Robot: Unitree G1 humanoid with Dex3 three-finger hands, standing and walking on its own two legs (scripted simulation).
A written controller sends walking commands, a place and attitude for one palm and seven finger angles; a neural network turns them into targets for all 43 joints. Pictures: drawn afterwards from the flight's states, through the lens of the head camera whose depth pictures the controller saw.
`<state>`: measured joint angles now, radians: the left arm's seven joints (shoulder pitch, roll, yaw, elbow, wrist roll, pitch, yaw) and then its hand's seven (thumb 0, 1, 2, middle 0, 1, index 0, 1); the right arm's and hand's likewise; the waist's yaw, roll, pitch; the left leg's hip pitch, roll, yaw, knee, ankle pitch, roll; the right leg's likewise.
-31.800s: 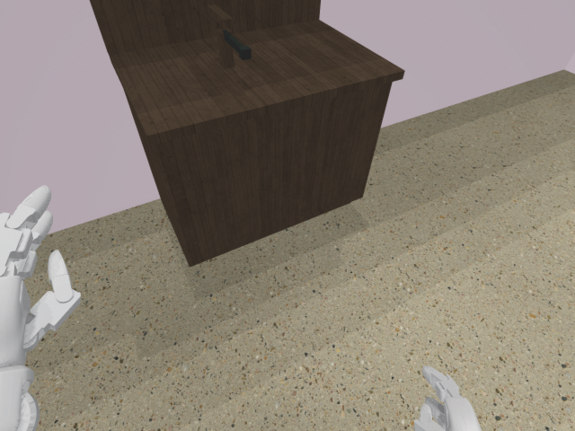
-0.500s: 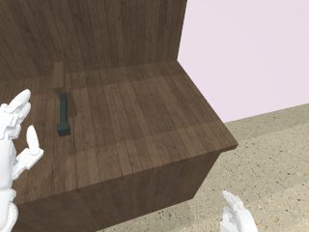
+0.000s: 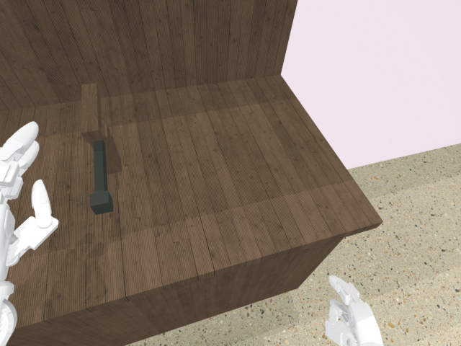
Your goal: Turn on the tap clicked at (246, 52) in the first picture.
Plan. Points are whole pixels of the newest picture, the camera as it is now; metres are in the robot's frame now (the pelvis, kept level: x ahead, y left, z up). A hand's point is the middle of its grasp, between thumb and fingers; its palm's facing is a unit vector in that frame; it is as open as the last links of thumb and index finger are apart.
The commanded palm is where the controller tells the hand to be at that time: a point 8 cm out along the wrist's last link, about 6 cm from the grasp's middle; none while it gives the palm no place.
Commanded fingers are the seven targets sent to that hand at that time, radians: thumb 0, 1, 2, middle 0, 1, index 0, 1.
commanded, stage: come to a stop and stand still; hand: left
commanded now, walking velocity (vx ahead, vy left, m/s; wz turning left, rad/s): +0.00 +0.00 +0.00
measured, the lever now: (101, 202) +0.31 +0.25 +0.06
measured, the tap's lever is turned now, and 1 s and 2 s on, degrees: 0 0 0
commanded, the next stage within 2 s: look again from close up in 0.60 s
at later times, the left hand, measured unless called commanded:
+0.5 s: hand (71, 235) +0.21 +0.21 +0.16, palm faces +0.36 -0.86 -0.37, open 7.4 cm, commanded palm +0.15 +0.25 +0.18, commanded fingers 0.00 0.90 0.90 -0.20 -0.30 -0.20 -0.30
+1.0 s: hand (80, 238) +0.21 +0.20 +0.16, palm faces +0.34 -0.86 -0.37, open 7.4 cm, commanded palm +0.15 +0.24 +0.18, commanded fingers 0.00 0.90 0.90 -0.20 -0.30 -0.20 -0.30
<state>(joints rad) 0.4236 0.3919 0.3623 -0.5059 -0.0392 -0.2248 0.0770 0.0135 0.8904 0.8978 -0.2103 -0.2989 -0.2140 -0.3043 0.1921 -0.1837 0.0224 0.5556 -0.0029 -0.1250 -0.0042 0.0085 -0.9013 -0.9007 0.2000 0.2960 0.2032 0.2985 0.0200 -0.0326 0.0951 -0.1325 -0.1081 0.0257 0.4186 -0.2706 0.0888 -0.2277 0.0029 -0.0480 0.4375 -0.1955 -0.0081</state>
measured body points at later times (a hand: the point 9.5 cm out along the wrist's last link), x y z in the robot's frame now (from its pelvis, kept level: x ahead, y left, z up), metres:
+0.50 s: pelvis -0.01 -0.03 +0.00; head +0.02 -0.01 +0.45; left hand +0.18 +0.26 +0.18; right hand +0.18 -0.25 -0.07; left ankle -0.03 +0.04 -0.74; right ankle +0.02 -0.12 -0.74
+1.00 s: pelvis -0.01 -0.03 +0.00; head +0.01 -0.02 +0.45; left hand +0.18 +0.25 +0.18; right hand +0.16 -0.27 -0.07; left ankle -0.03 +0.04 -0.74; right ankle +0.02 -0.12 -0.74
